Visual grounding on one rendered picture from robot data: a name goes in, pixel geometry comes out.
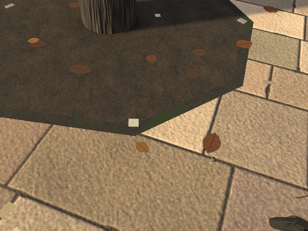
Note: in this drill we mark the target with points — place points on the robot right hand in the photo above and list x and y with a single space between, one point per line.
289 224

